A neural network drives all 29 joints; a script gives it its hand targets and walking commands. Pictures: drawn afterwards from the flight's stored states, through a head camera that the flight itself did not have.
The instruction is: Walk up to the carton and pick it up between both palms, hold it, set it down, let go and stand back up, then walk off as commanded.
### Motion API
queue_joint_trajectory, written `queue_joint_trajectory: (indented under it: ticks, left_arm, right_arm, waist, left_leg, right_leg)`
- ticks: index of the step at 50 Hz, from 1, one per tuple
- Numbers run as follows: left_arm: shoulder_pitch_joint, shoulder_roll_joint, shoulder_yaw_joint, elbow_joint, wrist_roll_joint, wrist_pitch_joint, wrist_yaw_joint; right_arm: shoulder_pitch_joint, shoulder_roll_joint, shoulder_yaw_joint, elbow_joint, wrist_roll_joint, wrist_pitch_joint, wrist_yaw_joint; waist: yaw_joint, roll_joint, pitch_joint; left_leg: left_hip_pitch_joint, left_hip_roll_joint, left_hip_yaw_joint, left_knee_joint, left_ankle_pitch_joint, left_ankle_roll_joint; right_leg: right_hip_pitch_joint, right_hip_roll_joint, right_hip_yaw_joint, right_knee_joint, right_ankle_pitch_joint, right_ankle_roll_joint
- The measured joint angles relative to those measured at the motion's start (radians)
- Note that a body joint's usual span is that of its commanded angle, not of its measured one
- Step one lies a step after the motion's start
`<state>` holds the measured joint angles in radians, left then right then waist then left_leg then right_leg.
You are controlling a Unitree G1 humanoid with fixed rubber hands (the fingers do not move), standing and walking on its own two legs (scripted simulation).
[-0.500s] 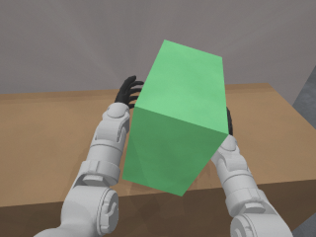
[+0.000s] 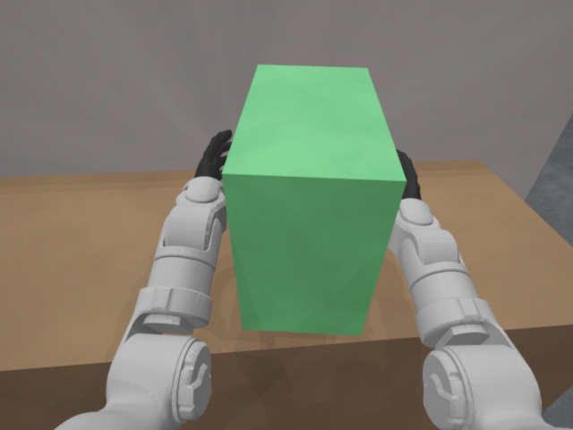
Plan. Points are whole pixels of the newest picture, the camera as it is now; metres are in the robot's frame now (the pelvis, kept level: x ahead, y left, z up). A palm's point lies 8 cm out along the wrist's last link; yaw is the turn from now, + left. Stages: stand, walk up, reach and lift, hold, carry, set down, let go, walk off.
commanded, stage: reach and lift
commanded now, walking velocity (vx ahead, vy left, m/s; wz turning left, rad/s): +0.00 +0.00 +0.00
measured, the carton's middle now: (307, 194) +0.45 +0.00 +0.16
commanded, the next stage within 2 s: hold in 1.48 s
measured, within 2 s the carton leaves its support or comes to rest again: neither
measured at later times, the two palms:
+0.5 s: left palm (204, 173) +0.38 +0.14 +0.24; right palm (405, 187) +0.39 -0.13 +0.21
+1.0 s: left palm (199, 152) +0.39 +0.15 +0.27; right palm (409, 159) +0.40 -0.13 +0.25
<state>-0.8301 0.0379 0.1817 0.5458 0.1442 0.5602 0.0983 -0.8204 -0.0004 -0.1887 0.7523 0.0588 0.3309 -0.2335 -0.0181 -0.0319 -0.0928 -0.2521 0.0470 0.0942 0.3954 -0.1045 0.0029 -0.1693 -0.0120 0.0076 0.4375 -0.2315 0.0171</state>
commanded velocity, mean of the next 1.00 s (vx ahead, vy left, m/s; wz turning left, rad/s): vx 0.00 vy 0.00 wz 0.00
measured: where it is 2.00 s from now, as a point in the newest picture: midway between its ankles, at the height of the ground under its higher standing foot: outside the picture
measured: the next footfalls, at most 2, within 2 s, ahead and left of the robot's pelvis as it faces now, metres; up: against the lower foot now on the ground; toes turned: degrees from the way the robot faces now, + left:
none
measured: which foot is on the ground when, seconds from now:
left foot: down 0.00-1.00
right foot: down 0.00-1.00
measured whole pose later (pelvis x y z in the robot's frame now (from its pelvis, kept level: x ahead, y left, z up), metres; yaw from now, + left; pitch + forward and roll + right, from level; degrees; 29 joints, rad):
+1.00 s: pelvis +0.00 +0.00 +0.00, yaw +0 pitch -2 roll +0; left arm -0.94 0.06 0.21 0.46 0.14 0.82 0.14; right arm -1.04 -0.08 -0.18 0.84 0.18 0.52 -0.23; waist -0.02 -0.03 -0.13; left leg -0.25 0.05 0.09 0.40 -0.11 0.00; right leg -0.17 -0.01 0.01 0.44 -0.24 0.02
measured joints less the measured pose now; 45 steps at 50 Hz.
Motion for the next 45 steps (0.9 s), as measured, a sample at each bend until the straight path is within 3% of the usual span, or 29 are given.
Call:
queue_joint_trajectory:
  ticks: [25,45]
  left_arm:
    - [-0.032,0.002,0.000,-0.082,-0.001,0.175,0.036]
    - [-0.110,0.017,0.024,-0.087,-0.002,0.255,0.046]
  right_arm:
    - [-0.084,-0.042,0.013,0.022,0.116,0.115,-0.001]
    - [-0.199,-0.075,0.014,0.071,0.124,0.183,0.007]
  waist:
    - [0.000,0.000,-0.022]
    - [0.000,0.003,-0.040]
  left_leg:
    - [0.000,0.000,-0.001,0.000,0.000,0.000]
    - [0.000,0.000,-0.001,0.000,-0.003,0.000]
  right_leg:
    - [0.000,0.000,0.000,0.000,-0.001,0.000]
    - [0.000,0.001,0.000,0.000,-0.003,0.000]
